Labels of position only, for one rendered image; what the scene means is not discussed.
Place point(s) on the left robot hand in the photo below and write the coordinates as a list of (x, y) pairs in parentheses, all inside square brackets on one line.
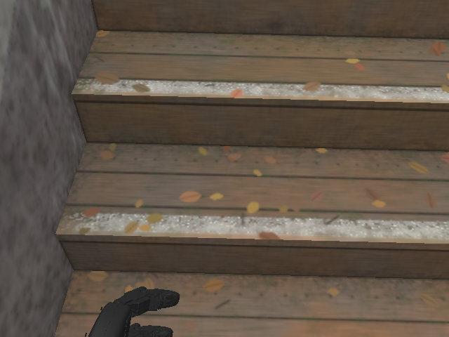
[(114, 319)]

